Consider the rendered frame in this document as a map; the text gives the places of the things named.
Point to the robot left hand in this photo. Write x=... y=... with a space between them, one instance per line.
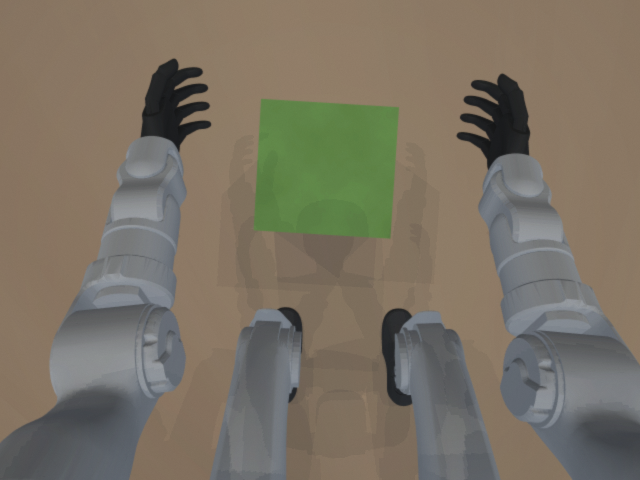
x=161 y=116

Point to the right robot shin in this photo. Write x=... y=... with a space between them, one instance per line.
x=430 y=317

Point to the carton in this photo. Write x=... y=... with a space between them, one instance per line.
x=326 y=168

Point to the robot left foot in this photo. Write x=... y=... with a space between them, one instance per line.
x=293 y=316

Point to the right robot upper arm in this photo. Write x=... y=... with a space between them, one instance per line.
x=581 y=395

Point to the right robot forearm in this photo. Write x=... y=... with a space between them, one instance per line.
x=541 y=285

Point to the left robot forearm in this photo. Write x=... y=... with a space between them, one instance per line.
x=139 y=242

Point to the robot right hand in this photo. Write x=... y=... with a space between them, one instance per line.
x=509 y=133

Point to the left robot upper arm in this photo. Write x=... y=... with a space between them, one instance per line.
x=109 y=367

